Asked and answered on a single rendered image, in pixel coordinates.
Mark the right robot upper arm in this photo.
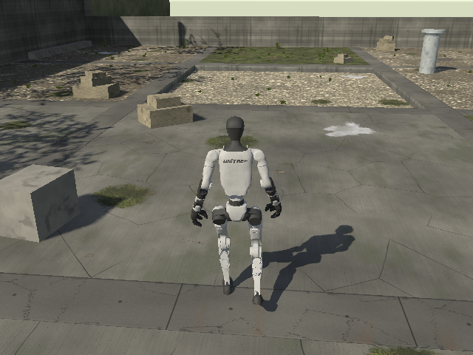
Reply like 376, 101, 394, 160
251, 149, 272, 189

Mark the left robot upper arm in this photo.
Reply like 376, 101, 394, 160
201, 149, 220, 190

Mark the humanoid robot head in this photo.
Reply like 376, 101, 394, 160
223, 116, 248, 152

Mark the robot right forearm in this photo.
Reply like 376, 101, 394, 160
265, 177, 280, 206

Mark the left robot shin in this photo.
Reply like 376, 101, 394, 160
218, 238, 230, 285

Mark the right robot hand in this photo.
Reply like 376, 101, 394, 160
265, 203, 282, 218

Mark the left robot hand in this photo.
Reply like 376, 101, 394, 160
191, 209, 208, 227

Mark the robot left forearm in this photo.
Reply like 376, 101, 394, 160
193, 179, 208, 212

